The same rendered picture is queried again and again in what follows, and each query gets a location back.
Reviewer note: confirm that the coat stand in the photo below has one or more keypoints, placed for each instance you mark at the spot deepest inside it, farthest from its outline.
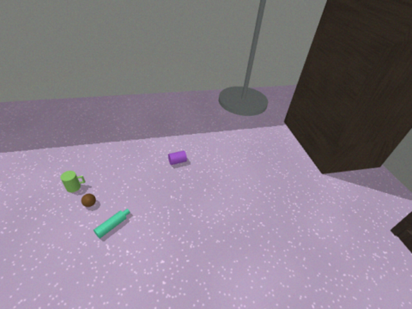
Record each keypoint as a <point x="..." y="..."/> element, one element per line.
<point x="243" y="100"/>

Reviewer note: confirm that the bookshelf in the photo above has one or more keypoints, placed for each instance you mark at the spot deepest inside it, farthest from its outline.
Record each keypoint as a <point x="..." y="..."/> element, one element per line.
<point x="404" y="231"/>

